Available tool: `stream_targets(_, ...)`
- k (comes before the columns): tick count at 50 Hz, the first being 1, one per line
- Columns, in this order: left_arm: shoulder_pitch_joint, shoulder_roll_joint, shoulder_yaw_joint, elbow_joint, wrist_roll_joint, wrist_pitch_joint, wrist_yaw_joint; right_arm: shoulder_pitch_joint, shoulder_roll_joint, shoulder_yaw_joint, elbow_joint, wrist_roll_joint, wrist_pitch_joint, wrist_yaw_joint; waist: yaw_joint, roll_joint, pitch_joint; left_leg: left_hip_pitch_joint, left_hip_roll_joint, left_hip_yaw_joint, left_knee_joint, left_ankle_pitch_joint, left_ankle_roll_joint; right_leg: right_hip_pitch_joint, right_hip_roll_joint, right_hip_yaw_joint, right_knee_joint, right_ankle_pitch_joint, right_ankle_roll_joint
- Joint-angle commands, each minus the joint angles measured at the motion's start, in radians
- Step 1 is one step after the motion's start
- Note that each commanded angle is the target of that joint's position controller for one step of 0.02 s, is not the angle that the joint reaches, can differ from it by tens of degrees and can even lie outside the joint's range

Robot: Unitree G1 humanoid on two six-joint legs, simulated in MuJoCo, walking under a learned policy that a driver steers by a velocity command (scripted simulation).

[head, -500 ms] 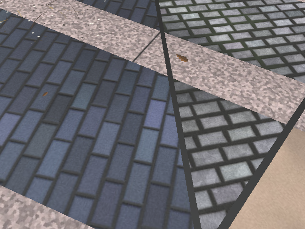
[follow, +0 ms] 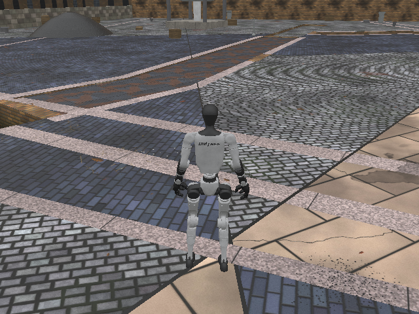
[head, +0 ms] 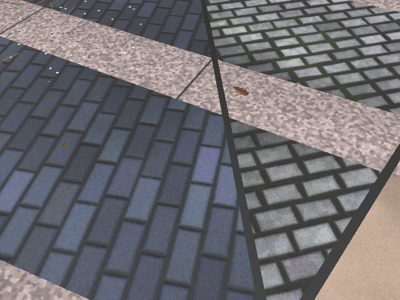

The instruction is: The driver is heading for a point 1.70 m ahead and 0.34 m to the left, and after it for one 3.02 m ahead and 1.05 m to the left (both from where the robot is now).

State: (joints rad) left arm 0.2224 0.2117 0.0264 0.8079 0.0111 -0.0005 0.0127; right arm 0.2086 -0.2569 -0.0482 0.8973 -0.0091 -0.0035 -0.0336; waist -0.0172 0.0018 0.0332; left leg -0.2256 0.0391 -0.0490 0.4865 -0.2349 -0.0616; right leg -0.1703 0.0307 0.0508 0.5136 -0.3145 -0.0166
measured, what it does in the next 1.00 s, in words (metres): stands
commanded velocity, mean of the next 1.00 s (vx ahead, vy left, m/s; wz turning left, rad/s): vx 0.00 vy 0.00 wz -0.01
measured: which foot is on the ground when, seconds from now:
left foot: down 0.00-1.00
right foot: down 0.00-1.00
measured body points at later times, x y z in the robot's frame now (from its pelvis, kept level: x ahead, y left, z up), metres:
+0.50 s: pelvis +0.00 +0.00 +0.00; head +0.01 +0.00 +0.45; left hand +0.05 +0.26 -0.14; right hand +0.04 -0.26 -0.15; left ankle +0.02 +0.16 -0.74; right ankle -0.02 -0.11 -0.74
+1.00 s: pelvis +0.00 +0.01 +0.00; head +0.01 +0.01 +0.45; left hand +0.00 +0.25 -0.15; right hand +0.01 -0.24 -0.16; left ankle +0.02 +0.16 -0.74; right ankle -0.02 -0.11 -0.74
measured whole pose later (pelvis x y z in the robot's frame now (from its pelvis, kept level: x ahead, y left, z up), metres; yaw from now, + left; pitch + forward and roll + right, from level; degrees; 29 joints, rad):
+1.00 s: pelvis +0.00 +0.01 +0.00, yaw +1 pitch -1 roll +0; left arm 0.30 0.19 0.01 1.07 0.00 -0.01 0.03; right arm 0.25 -0.20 -0.03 1.12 0.00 0.01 -0.05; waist -0.01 0.00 0.04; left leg -0.23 0.03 -0.06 0.49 -0.23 -0.05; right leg -0.16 0.02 0.04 0.48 -0.30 0.00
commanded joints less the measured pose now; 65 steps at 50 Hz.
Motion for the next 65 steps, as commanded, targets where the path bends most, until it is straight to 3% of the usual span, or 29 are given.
stream_targets(1, 0.003, 0.117, 0.029, -0.030, -0.002, -0.014, 0.003, -0.001, -0.103, -0.023, -0.019, 0.003, -0.008, -0.008, 0.003, -0.011, -0.025, 0.069, 0.009, -0.005, -0.036, 0.167, 0.009, -0.066, -0.072, 0.071, -0.124, 0.194, -0.024)
stream_targets(26, 0.071, 0.105, 0.013, 0.168, -0.010, -0.012, 0.019, 0.030, -0.072, -0.012, 0.158, 0.009, 0.007, -0.022, 0.007, -0.003, 0.012, 0.062, -0.007, 0.013, -0.061, 0.148, 0.025, -0.062, -0.039, 0.020, -0.138, 0.175, -0.006)
stream_targets(56, 0.154, 0.066, -0.008, 0.256, -0.013, -0.010, 0.024, 0.099, -0.029, 0.014, 0.211, 0.011, 0.008, -0.021, 0.013, 0.000, 0.036, 0.031, -0.022, 0.020, -0.058, 0.118, 0.037, -0.080, -0.030, -0.004, -0.135, 0.136, 0.004)
stream_targets(58, 0.177, 0.068, -0.006, 0.269, -0.018, -0.005, 0.029, 0.119, -0.013, 0.017, 0.222, 0.015, 0.010, -0.023, 0.016, -0.019, 0.026, 0.020, -0.062, 0.061, -0.027, -0.104, 0.043, -0.087, -0.017, -0.006, -0.154, -0.130, -0.012)
stream_targets(60, 0.177, 0.116, 0.009, 0.253, -0.029, -0.004, 0.034, 0.102, -0.021, 0.013, 0.206, 0.019, 0.003, -0.024, 0.028, -0.067, 0.097, -0.089, -0.092, 0.091, 0.053, -0.341, 0.066, -0.147, -0.066, 0.076, -0.199, -0.447, -0.069)
stream_targets(61, 0.199, 0.136, 0.016, 0.250, -0.034, -0.011, 0.033, 0.078, -0.008, 0.016, 0.190, 0.019, -0.011, -0.019, 0.042, -0.104, 0.128, -0.149, -0.090, 0.096, 0.110, -0.334, 0.074, -0.147, -0.126, 0.162, -0.242, -0.525, -0.105)
stream_targets(63, 0.225, 0.185, 0.037, 0.248, -0.043, -0.029, 0.029, 0.052, 0.027, 0.025, 0.164, 0.023, -0.048, 0.000, 0.055, -0.199, 0.153, -0.201, -0.054, 0.092, 0.287, -0.199, 0.086, -0.146, -0.285, 0.382, -0.338, -0.560, -0.195)
stream_targets(65, 0.148, 0.168, 0.036, 0.217, -0.043, -0.040, 0.024, 0.089, 0.028, 0.023, 0.160, 0.038, -0.077, 0.018, 0.004, -0.189, 0.179, -0.165, -0.018, 0.072, 0.238, -0.221, 0.129, -0.187, -0.308, 0.387, -0.333, -0.484, -0.203)
Velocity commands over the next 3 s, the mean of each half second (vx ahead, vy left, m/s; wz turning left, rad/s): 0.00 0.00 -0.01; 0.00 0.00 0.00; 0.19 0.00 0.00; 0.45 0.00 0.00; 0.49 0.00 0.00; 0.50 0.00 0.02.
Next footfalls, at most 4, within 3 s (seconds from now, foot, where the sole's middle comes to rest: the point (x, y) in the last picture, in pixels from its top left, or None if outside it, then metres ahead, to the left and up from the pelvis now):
1.82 right None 0.43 -0.09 -0.77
2.36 left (167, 237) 0.75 0.15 -0.77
2.92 right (226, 169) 1.07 -0.09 -0.77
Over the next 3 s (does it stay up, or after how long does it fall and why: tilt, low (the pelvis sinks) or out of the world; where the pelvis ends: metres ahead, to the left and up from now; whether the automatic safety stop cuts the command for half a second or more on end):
stays up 0.94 0.00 -0.01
